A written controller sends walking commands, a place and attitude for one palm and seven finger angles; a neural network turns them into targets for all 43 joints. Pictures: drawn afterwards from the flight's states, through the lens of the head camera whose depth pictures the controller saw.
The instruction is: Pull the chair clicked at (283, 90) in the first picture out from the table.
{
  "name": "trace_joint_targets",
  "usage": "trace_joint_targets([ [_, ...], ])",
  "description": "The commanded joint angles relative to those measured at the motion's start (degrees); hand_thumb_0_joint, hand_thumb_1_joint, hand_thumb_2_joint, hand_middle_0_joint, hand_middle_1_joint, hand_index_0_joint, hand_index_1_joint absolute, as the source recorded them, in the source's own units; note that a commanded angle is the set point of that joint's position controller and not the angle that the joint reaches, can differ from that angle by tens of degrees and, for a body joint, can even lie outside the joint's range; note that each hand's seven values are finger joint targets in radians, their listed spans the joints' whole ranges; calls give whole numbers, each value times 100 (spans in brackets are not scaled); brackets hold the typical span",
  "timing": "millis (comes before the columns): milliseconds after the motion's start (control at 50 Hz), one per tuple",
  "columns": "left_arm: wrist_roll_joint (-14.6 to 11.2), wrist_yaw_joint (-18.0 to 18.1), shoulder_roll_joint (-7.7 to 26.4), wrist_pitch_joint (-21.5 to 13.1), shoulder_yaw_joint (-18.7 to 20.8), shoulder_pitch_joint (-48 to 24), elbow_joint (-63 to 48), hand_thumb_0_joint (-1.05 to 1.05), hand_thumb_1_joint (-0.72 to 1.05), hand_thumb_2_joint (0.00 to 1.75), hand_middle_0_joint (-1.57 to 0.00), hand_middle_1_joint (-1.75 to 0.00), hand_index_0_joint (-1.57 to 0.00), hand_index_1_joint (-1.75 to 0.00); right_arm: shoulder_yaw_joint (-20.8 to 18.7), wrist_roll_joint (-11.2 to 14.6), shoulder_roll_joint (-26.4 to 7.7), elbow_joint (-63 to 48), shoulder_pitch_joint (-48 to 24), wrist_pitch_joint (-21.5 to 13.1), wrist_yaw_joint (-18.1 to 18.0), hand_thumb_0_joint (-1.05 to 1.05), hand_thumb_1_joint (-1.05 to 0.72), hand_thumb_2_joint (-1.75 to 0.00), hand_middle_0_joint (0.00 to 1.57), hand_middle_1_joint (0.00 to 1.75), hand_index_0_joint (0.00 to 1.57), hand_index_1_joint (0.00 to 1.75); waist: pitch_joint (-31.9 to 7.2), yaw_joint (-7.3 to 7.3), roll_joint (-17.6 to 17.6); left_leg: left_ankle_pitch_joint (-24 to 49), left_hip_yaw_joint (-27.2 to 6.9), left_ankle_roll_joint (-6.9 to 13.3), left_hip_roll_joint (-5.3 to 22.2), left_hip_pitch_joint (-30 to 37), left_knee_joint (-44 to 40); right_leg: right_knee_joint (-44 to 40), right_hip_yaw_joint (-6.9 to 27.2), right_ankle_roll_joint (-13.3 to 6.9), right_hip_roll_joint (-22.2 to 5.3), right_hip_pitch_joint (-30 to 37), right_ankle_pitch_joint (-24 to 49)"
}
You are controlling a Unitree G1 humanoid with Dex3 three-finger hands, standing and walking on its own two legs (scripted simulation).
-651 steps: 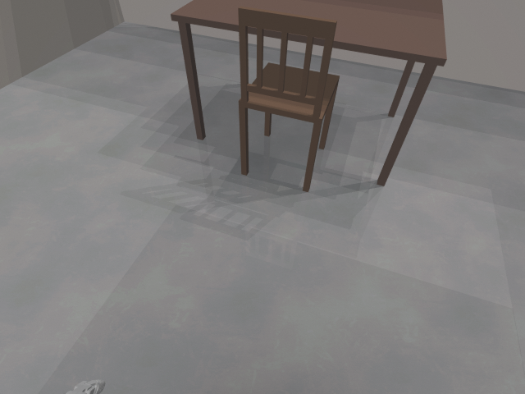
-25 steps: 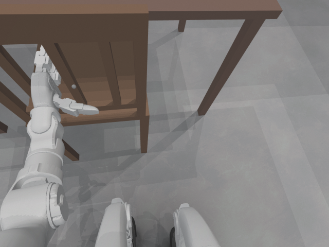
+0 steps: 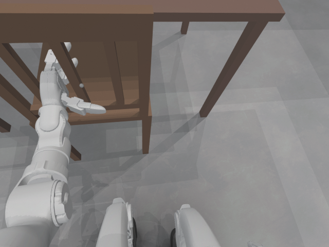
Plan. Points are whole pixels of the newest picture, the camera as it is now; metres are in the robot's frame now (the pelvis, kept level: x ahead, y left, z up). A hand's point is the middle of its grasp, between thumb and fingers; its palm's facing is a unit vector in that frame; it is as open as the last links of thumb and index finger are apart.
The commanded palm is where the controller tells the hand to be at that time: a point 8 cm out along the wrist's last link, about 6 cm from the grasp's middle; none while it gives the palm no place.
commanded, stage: hook a spindle and tug to test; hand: left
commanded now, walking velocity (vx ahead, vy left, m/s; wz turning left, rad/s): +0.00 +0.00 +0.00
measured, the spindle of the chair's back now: (74, 78) +0.51 +0.20 +0.03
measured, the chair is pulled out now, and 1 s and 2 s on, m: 0.00 0.01 0.14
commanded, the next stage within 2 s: step backward, pulling the chair out in 1.20 s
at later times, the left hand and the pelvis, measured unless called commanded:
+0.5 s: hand (81, 85) +0.48 +0.18 +0.04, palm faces +0.11 -0.99 -0.02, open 6.9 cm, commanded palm +0.45 +0.21 +0.04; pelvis +0.00 -0.01 +0.00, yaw +0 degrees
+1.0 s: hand (82, 88) +0.47 +0.17 +0.04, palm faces +0.10 -1.00 +0.00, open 5.3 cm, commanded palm +0.42 +0.21 +0.04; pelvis +0.02 +0.00 +0.01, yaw +0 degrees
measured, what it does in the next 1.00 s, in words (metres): stands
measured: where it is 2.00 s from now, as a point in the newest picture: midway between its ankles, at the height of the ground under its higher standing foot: outside the picture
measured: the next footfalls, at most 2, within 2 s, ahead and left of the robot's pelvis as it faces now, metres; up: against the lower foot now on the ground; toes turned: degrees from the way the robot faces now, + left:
none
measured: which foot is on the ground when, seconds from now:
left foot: down 0.00-1.00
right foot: down 0.00-1.00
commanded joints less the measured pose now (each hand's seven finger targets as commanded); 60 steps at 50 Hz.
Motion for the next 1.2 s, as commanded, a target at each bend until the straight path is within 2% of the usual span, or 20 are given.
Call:
trace_joint_targets([
  [0, -13, 59, 1119, -382, 85, -2230, -1247, 0, -44, 32, -34, -96, -34, -96, -371, -37, -1006, -300, 875, -71, -51, 0, -90, -90, 20, 30, 20, 30, -3020, -105, 648, 1858, -522, -72, -141, 3569, -694, -1012, 48, -163, 164, 122, 1713],
  [60, -23, 80, 1026, -383, 26, -2166, -1312, 0, -28, 40, -39, -112, -39, -112, -381, -38, -996, -300, 894, -76, -41, 0, -90, -90, 20, 30, 20, 30, -3061, -139, 590, 1957, -515, -57, -144, 3607, -692, -1020, 57, -156, 179, 181, 1821],
  [100, -36, 83, 1035, -381, 52, -2076, -1405, 0, -16, 44, -43, -123, -43, -123, -386, -32, -976, -303, 887, -70, -30, 0, -90, -90, 20, 30, 20, 30, -3066, -71, 671, 1982, -480, -71, -151, 3619, -715, -1049, 59, -158, 168, 267, 1857],
  [180, -38, 82, 992, -327, 41, -1884, -1225, 0, 6, 54, -50, -145, -50, -145, -373, -14, -966, -298, 893, -52, -31, 0, -90, -90, 20, 30, 20, 30, -2826, -114, 394, 1839, -421, -41, -161, 3334, -726, -1104, 89, -130, 167, 362, 1876],
  [260, -63, 80, 914, -419, -44, -2067, -1365, 0, 28, 64, -50, -145, -50, -145, -378, -26, -950, -281, 889, -99, -29, 0, -90, -90, 20, 30, 20, 30, -2805, -143, 484, 1711, -402, -33, -168, 3364, -737, -1141, 118, -134, 165, 351, 1775],
  [280, -49, 81, 1039, -440, 62, -1947, -1353, 0, 34, 66, -50, -145, -50, -145, -388, -27, -967, -279, 887, -97, -27, 0, -90, -90, 20, 30, 20, 30, -2850, -73, 509, 1719, -389, -48, -170, 3383, -741, -1141, 124, -140, 170, 379, 1777],
  [380, -66, 0, 1146, -452, 152, -1742, -1143, 0, 62, 78, -50, -145, -50, -145, -378, -15, -988, -273, 882, -94, -35, 0, -90, -90, 20, 30, 20, 30, -2686, -76, 319, 1686, -345, -25, -186, 3142, -709, -1147, 160, -128, 173, 491, 1869],
  [460, -133, -66, 873, -476, -100, -2018, -1387, 0, 84, 88, -50, -145, -50, -145, -401, 5, -956, -259, 875, -105, -36, 0, -90, -90, 20, 30, 20, 30, -2802, -140, 547, 1811, -388, -38, -173, 3469, -724, -1145, 131, -140, 167, 358, 1887],
  [480, -121, -55, 945, -467, -31, -1908, -1380, 0, 90, 90, -50, -145, -50, -145, -405, 2, -976, -265, 872, -99, -34, 0, -90, -90, 20, 30, 20, 30, -2891, -72, 598, 1864, -401, -55, -176, 3523, -735, -1127, 112, -149, 166, 357, 1891],
  [520, -88, -37, 873, -437, -128, -1979, -1331, 0, 90, 90, -50, -145, -50, -145, -398, -3, -965, -251, 851, -91, -37, 0, -90, -90, 20, 30, 20, 30, -2833, -132, 565, 1813, -384, -39, -177, 3441, -704, -1142, 133, -137, 164, 328, 1878],
  [580, -88, -39, 778, -427, -164, -1699, -1366, 0, 90, 90, -50, -145, -50, -145, -406, 6, -953, -289, 833, -89, -21, 0, -90, -90, 20, 30, 20, 30, -2883, -49, 574, 1905, -388, -50, -184, 3546, -742, -1130, 111, -152, 164, 363, 1933],
  [640, -91, -19, 861, -378, -91, -1593, -1346, 0, 90, 90, -50, -145, -50, -145, -415, 4, -966, -287, 831, -69, -20, 0, -90, -90, 20, 30, 20, 30, -2829, -54, 366, 1906, -356, -32, -189, 3396, -722, -1150, 135, -132, 163, 504, 2041],
  [720, -88, -56, 880, -346, -86, -1400, -1378, 0, 90, 90, -50, -145, -50, -145, -404, 13, -953, -327, 811, -55, -8, 0, -90, -90, 20, 30, 20, 30, -2754, -5, 393, 1925, -330, -34, -195, 3319, -731, -1128, 137, -137, 161, 568, 2105],
  [760, -140, -90, 723, -342, -179, -1373, -1445, 0, 90, 90, -50, -145, -50, -145, -404, 14, -941, -360, 798, -65, 1, 0, -90, -90, 20, 30, 20, 30, -2756, -31, 380, 1955, -353, -28, -202, 3389, -748, -1127, 126, -140, 162, 528, 2106],
  [880, -255, -133, 760, -233, -64, -482, -1884, 0, 90, 90, -50, -145, -50, -145, -416, 53, -914, -509, 714, -69, 28, 0, -90, -90, 20, 30, 20, 30, -2923, 181, 356, 2312, -269, -49, -210, 3438, -821, -1124, 140, -137, 163, 939, 2584],
  [920, -323, -142, 558, -223, -199, -267, -2255, 0, 90, 90, -50, -145, -50, -145, -431, 70, -874, -566, 678, -93, 48, 0, -90, -90, 20, 30, 20, 30, -3015, 215, 371, 2477, -252, -54, -218, 3565, -855, -1146, 135, -135, 164, 1071, 2755],
  [980, -356, -106, 557, -203, -199, 98, -2500, 0, 90, 90, -50, -145, -50, -145, -441, 100, -886, -602, 628, -132, 52, 0, -90, -90, 20, 30, 20, 30, -2908, 256, 330, 2509, -253, -76, -201, 3598, -924, -1163, 118, -137, 165, 1079, 2771],
  [1040, -367, -47, 494, -197, -234, 200, -2603, 0, 90, 90, -50, -145, -50, -145, -451, 97, -884, -580, 617, -175, 42, 0, -90, -90, 20, 30, 20, 30, -2728, 203, 115, 2458, -242, -66, -197, 3483, -936, -1193, 118, -115, 158, 1123, 2790],
  [1140, -347, 4, 383, -243, -331, 182, -2698, 0, 90, 90, -50, -145, -50, -145, -470, 86, -882, -533, 571, -233, 22, 0, -90, -90, 20, 30, 20, 30, -2668, 178, 225, 2426, -276, -95, -191, 3586, -919, -1166, 102, -118, 136, 922, 2650],
  [1180, -316, 9, 308, -243, -424, 18, -2758, 0, 90, 90, -50, -145, -50, -145, -471, 84, -876, -502, 564, -255, 9, 0, -90, -90, 20, 30, 20, 30, -2665, 156, 487, 2554, -317, -127, -169, 3804, -907, -1137, 70, -138, 126, 707, 2595],
])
